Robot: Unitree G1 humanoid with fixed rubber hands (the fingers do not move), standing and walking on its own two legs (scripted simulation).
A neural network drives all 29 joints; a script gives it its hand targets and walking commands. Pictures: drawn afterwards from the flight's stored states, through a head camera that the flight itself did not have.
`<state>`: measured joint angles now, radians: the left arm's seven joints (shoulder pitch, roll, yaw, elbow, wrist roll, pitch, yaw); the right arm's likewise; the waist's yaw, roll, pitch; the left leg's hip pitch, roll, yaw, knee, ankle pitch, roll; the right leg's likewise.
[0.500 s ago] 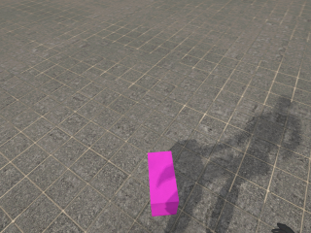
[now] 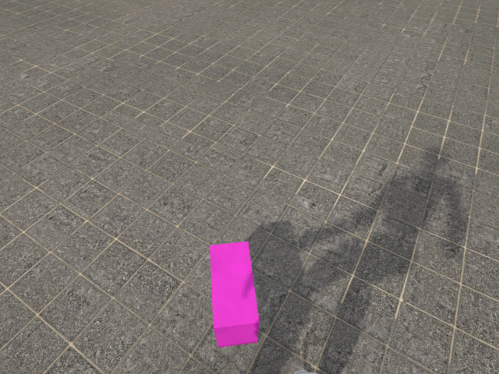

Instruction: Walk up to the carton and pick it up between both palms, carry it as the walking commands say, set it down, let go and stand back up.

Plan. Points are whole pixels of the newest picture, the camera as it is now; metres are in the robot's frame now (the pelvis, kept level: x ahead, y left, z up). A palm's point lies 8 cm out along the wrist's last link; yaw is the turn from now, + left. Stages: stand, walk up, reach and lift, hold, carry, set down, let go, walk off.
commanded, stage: walk up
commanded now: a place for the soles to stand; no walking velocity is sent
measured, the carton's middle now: (233, 293) +0.50 +0.07 -0.63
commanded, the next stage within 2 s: reach and lift in 1.54 s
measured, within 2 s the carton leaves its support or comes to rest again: neither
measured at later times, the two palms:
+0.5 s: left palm out of the picture +0.11 +0.33 -0.09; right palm out of the picture +0.11 -0.32 -0.08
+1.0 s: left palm out of the picture +0.09 +0.32 -0.09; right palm out of the picture +0.11 -0.32 -0.07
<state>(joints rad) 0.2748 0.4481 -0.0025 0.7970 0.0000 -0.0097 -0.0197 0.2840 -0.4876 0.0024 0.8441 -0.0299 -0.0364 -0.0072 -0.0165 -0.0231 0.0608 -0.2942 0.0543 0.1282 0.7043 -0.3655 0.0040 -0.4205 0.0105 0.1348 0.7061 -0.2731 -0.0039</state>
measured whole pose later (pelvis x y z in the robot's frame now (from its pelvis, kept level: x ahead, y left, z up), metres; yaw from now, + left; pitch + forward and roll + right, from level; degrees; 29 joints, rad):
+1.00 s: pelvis +0.00 +0.00 +0.00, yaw +0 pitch -2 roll +0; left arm 0.25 0.45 0.00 0.80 0.00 -0.01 0.01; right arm 0.17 -0.45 0.00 0.85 -0.03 -0.02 0.01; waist -0.02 -0.02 0.03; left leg -0.29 0.05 0.13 0.72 -0.38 0.02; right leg -0.40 0.01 0.13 0.69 -0.27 0.01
